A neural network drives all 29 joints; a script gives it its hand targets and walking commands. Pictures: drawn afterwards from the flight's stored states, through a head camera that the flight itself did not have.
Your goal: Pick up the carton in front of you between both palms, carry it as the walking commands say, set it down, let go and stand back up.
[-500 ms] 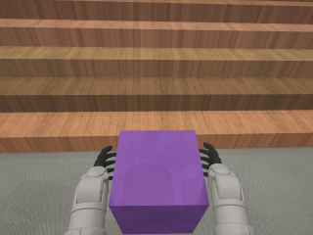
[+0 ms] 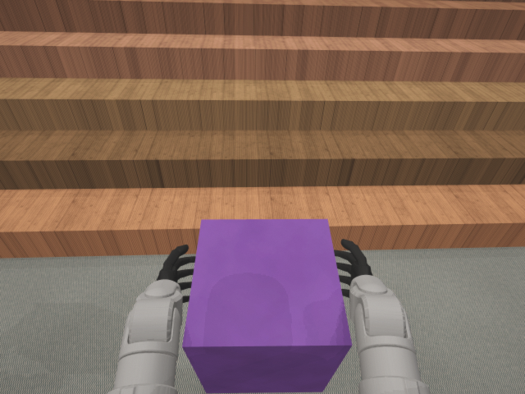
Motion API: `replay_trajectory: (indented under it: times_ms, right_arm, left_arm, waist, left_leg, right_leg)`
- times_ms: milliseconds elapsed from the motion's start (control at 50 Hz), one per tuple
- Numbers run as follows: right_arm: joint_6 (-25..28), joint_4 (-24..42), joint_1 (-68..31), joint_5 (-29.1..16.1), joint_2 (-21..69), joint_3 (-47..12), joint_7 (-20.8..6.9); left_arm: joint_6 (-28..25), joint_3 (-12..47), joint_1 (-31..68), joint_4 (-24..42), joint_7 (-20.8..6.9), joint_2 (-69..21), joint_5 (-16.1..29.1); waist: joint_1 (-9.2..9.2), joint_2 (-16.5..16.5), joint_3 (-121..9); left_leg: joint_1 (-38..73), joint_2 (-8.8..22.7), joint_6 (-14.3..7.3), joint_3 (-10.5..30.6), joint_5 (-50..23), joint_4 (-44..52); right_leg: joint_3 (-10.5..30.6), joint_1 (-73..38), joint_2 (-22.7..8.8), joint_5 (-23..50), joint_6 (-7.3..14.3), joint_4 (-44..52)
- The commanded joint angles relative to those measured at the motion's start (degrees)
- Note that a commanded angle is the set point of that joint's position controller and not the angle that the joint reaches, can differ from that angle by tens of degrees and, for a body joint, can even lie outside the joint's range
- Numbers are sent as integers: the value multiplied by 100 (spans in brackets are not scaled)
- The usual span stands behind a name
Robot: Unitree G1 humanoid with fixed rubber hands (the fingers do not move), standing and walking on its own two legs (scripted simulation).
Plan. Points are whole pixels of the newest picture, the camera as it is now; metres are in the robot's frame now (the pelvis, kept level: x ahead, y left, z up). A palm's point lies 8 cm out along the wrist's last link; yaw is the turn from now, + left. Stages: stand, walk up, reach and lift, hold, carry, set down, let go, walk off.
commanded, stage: hold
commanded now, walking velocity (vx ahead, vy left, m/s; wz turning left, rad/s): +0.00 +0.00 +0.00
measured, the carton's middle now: (264, 309) +0.30 +0.00 -0.03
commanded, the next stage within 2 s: carry in 0.48 s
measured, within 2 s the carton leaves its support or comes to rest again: neither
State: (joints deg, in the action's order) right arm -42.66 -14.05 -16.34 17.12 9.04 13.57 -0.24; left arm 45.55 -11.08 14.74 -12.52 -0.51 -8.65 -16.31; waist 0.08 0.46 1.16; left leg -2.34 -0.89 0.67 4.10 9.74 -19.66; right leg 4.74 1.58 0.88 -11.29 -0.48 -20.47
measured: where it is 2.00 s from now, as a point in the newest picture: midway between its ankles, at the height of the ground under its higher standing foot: (270, 311)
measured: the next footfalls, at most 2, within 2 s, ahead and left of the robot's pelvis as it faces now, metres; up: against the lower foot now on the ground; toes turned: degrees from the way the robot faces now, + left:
left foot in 0.98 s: +0.25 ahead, +0.10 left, +0.00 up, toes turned +9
right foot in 1.38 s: +0.55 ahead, -0.15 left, +0.00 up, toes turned -14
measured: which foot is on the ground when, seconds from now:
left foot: down 0.00-0.66, up 0.68-0.96, down 0.98-1.00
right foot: down 0.00-0.98, up 1.00-1.00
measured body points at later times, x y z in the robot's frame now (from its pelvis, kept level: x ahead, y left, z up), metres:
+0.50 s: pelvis +0.00 +0.00 +0.00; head -0.05 +0.00 +0.45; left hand +0.29 +0.15 +0.04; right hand +0.30 -0.15 +0.05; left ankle +0.02 +0.13 -0.75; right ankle +0.01 -0.13 -0.75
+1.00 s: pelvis +0.15 +0.00 -0.01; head +0.13 +0.00 +0.44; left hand +0.42 +0.15 +0.07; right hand +0.43 -0.16 +0.08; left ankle +0.21 +0.09 -0.75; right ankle +0.01 -0.12 -0.74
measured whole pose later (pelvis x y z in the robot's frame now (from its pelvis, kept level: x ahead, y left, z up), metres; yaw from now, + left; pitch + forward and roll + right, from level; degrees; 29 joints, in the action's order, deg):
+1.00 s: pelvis +0.15 +0.00 -0.01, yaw -2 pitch +5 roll +2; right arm -65.5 18.0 -8.7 6.8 7.6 5.2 4.9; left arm 68.3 -5.4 6.4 20.4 4.2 -7.3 -6.4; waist -1.1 1.9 -9.0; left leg -22.2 1.0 -1.9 -12.8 6.7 -24.5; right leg -1.7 7.9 -3.5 -25.0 -0.4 -30.0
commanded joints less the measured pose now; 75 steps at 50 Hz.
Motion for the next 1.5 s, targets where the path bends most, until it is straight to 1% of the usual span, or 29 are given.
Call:
replay_trajectory:
  times_ms: [0, 440, 460, 500, 520, 580, 620, 640, 660, 680, 700, 740, 800, 880, 920, 940, 960, 980, 1000, 1020, 1060, 1140, 1300, 1360, 1380, 1400, 1420, 1440, 1480]
  right_arm:
    - [50, 75, -2317, -1525, 5328, -2985, -1430]
    - [42, 95, -2335, -1537, 5356, -3023, -1411]
    - [17, 105, -2515, -1660, 5368, -3150, -1403]
    - [-18, 206, -2465, -1764, 5401, -3237, -1356]
    - [-36, 380, -2534, -1824, 5393, -3370, -1316]
    - [-242, 879, -2367, -2044, 5408, -3798, -1159]
    - [-523, 1348, -2251, -2189, 5278, -4067, -1039]
    - [-693, 1578, -2328, -2291, 5168, -4183, -1004]
    - [-879, 1843, -2472, -2428, 5123, -4378, -989]
    - [-1069, 1987, -2609, -2577, 4995, -4547, -980]
    - [-1231, 2123, -2821, -2757, 4984, -4668, -982]
    - [-1506, 2252, -2574, -3028, 4987, -4836, -966]
    - [-1850, 2648, -2167, -3293, 5038, -5022, -888]
    - [-2268, 3181, -1641, -3280, 4973, -4983, -835]
    - [-2436, 3305, -1379, -3248, 5033, -4920, -848]
    - [-2501, 3355, -1237, -3253, 5064, -4853, -862]
    - [-2560, 3406, -1214, -3238, 5006, -4789, -864]
    - [-2601, 3369, -1221, -3181, 4811, -4710, -850]
    - [-2626, 3367, -1404, -3179, 4818, -4609, -824]
    - [-2660, 3483, -1622, -3221, 4867, -4593, -793]
    - [-2728, 3643, -1944, -3306, 4945, -4660, -754]
    - [-2864, 3526, -2038, -3512, 4994, -4757, -809]
    - [-2834, 3632, -2162, -3586, 5008, -4791, -928]
    - [-2907, 4062, -2300, -3603, 4779, -4814, -853]
    - [-2959, 4143, -2309, -3577, 4587, -4804, -824]
    - [-3048, 4379, -2448, -3610, 4582, -4882, -793]
    - [-3096, 4447, -2622, -3605, 4390, -4845, -781]
    - [-3096, 4381, -2782, -3613, 4456, -4860, -762]
    - [-3084, 4458, -3154, -3676, 4439, -4846, -736]
  left_arm:
    - [-355, 2950, 2843, 533, -1287, -5204, 1558]
    - [-364, 2972, 2896, 573, -1305, -5148, 1558]
    - [-345, 3086, 3100, 515, -1293, -5178, 1614]
    - [-328, 3226, 3147, 734, -1280, -5234, 1783]
    - [-308, 3365, 3235, 875, -1269, -5230, 1864]
    - [-115, 3902, 3331, 1359, -1228, -5249, 2277]
    - [138, 4175, 3318, 1687, -1187, -5204, 2553]
    - [287, 4227, 3295, 1813, -1156, -5092, 2616]
    - [449, 4254, 3159, 1931, -1104, -4893, 2620]
    - [644, 4304, 3050, 1980, -1050, -4825, 2695]
    - [811, 4296, 3005, 2167, -987, -4758, 2742]
    - [1128, 4361, 2803, 2644, -863, -4637, 2822]
    - [1504, 4541, 2510, 3154, -810, -4679, 3016]
    - [1939, 4571, 1961, 3479, -873, -4749, 3134]
    - [2101, 4558, 1794, 3577, -906, -4760, 3182]
    - [2172, 4578, 1727, 3665, -913, -4765, 3220]
    - [2241, 4596, 1869, 3807, -921, -4687, 3282]
    - [2349, 4654, 2171, 4057, -925, -4582, 3394]
    - [2443, 4717, 2540, 4235, -931, -4480, 3501]
    - [2500, 4716, 2756, 4251, -942, -4497, 3566]
    - [2537, 4632, 2828, 4120, -946, -4588, 3668]
    - [2584, 4547, 2509, 3694, -838, -4756, 3452]
    - [2527, 4520, 2623, 3907, -766, -4876, 3292]
    - [2598, 4446, 2763, 4271, -724, -4648, 3404]
    - [2637, 4393, 2652, 4298, -715, -4521, 3370]
    - [2632, 4325, 2581, 4230, -713, -4340, 3250]
    - [2652, 4305, 2613, 4220, -692, -4364, 3310]
    - [2694, 4323, 2890, 4443, -681, -4334, 3412]
    - [2718, 4431, 3417, 4672, -659, -4361, 3533]
  waist:
    - [-4, -30, -1281]
    - [-5, 0, -1196]
    - [11, -314, -1253]
    - [-3, -414, -1085]
    - [16, -521, -983]
    - [31, -958, -1557]
    - [-36, -695, -1845]
    - [-75, -125, -1788]
    - [-128, 1168, -1596]
    - [-144, 1517, -1206]
    - [-185, 1079, -1111]
    - [-180, 565, -1444]
    - [-156, 839, -1835]
    - [-177, 979, -1768]
    - [-105, 739, -1782]
    - [-63, 442, -1960]
    - [40, -45, -2225]
    - [119, -1394, -2401]
    - [172, -1564, -2200]
    - [158, -1113, -2046]
    - [99, -299, -1954]
    - [59, -573, -1792]
    - [116, -978, -1301]
    - [-11, -705, -1861]
    - [-134, -229, -2316]
    - [-180, 1241, -2878]
    - [-188, 1736, -2763]
    - [-170, 1371, -2728]
    - [-163, 355, -2597]
  left_leg:
    - [528, -445, 9, -5, -905, 211]
    - [454, -460, -16, -30, -651, 198]
    - [-243, 665, -84, -75, 329, -147]
    - [-923, 754, -209, 415, 3068, 387]
    - [-980, 840, -288, 587, 3516, 485]
    - [-864, 1377, -615, 1134, 2574, 752]
    - [-1429, 1094, -550, 505, 2599, 261]
    - [-1968, 713, -348, -70, 2625, -453]
    - [-2936, 201, -53, -825, 2203, -1954]
    - [-3836, 179, -8, -915, 1860, -2508]
    - [-4052, 446, -59, -642, 1713, -2736]
    - [-4125, 511, -31, -783, 1406, -2638]
    - [-3537, 328, 65, -1136, 953, -1913]
    - [-2655, 144, 83, -1523, 331, -854]
    - [-1328, -9, 34, -1856, -130, -93]
    - [-148, 94, -78, -1785, -45, -61]
    - [1011, 728, -244, -1044, 411, -28]
    - [1832, 2278, -861, 1417, 1717, 613]
    - [1942, 2872, -1443, 2548, 1715, 849]
    - [1528, 2871, -1500, 2375, 1466, 808]
    - [768, 2464, -1167, 1422, 1356, 993]
    - [356, 1871, -834, -87, 368, 1283]
    - [454, 1500, -604, -1170, -1343, 847]
    - [122, 1136, -329, -1762, -2272, -910]
    - [-641, 993, -147, -1773, -1544, -2172]
    - [-2426, 426, 156, -1604, -32, -4052]
    - [-3475, 17, 82, -1052, 1778, -4958]
    - [-3828, 363, -99, -546, 1753, -5471]
    - [-3789, 732, -261, -442, 1194, -5153]
  right_leg:
    - [-63, 93, 443, 957, 0, 337]
    - [-59, 171, 412, 755, 7, 332]
    - [-71, 935, -512, -277, 104, -158]
    - [-39, 1383, -301, -2460, 120, -219]
    - [-182, 1701, -192, -2650, 83, -483]
    - [-816, 1669, -36, -1027, 12, -1341]
    - [-876, 665, -86, -1029, 130, -262]
    - [-146, 340, -504, -1728, 281, 332]
    - [1572, -55, -1535, -2926, 650, 1089]
    - [2543, -309, -2162, -2943, 978, 1508]
    - [2518, -305, -2197, -2384, 1167, 1429]
    - [1736, -724, -1969, -1255, 1102, 1269]
    - [646, -848, -1508, -121, 886, 1045]
    - [57, -405, -1381, 524, 823, 788]
    - [-361, 359, -1209, 503, 682, 196]
    - [-587, 1114, -1109, 611, 558, -414]
    - [-886, 2006, -942, 218, 350, -1434]
    - [-1355, 3457, -406, -1089, 51, -3099]
    - [-991, 4513, -269, -1916, 131, -3974]
    - [-660, 4634, -629, -1846, 244, -4543]
    - [-483, 4313, -995, -1196, 258, -4481]
    - [-944, 3781, -840, -235, 59, -2984]
    - [-1632, 2802, -467, 851, 136, -926]
    - [-2118, 803, 5, 379, 241, -490]
    - [-1501, -413, -467, 13, 278, -463]
    - [1344, -1810, -2177, -1273, 1025, 139]
    - [2485, -1967, -2513, -578, 1341, 735]
    - [1886, -1897, -2441, 133, 1262, 511]
    - [861, -1281, -2174, 1238, 988, 302]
